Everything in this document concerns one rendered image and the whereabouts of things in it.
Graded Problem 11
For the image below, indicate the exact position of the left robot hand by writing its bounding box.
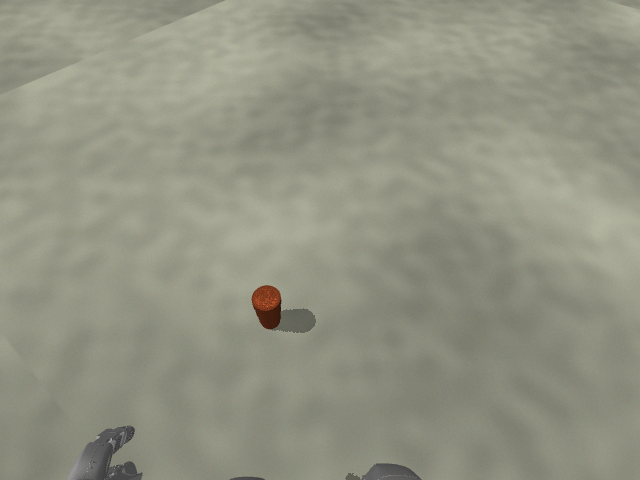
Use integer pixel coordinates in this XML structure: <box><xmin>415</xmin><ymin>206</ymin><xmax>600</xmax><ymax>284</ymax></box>
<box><xmin>66</xmin><ymin>426</ymin><xmax>142</xmax><ymax>480</ymax></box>

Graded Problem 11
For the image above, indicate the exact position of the cup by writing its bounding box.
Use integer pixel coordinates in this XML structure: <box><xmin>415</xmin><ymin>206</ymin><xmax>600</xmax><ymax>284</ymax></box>
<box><xmin>252</xmin><ymin>285</ymin><xmax>281</xmax><ymax>329</ymax></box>

